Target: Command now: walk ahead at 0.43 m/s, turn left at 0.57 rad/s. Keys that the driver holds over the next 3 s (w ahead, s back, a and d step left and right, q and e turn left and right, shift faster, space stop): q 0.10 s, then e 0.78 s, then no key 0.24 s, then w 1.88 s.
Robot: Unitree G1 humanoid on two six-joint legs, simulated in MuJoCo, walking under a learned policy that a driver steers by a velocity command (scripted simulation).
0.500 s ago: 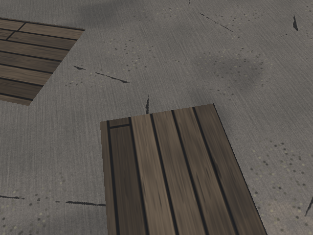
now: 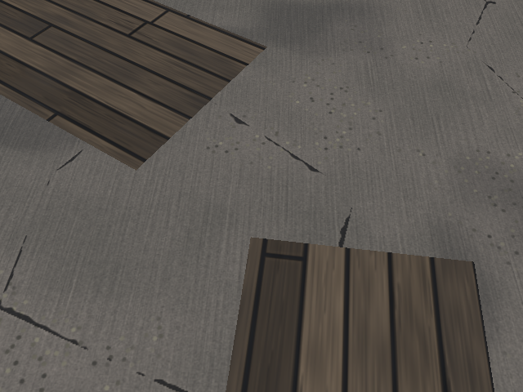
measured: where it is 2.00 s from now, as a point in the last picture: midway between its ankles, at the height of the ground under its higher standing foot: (318, 350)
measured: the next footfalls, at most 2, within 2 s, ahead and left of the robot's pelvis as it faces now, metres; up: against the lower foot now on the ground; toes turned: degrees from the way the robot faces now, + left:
right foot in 0.34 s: +0.32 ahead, -0.13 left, +0.00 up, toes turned +5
left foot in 0.74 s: +0.29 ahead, +0.09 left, +0.00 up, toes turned -15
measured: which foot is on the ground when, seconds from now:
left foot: down 0.00-0.34, up 0.36-0.72, down 0.74-1.00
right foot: up 0.00-0.32, down 0.34-0.76, up 0.78-1.00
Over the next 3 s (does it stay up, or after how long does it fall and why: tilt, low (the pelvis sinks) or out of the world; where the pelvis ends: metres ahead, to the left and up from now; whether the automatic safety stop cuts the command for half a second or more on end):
stays up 1.07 -0.25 0.02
